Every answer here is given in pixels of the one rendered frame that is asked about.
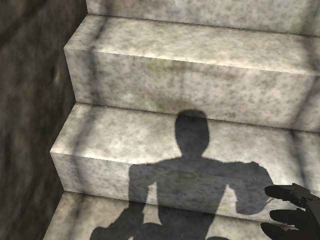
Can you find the robot right hand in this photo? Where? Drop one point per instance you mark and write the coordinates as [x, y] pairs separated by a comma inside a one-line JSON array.
[[308, 221]]

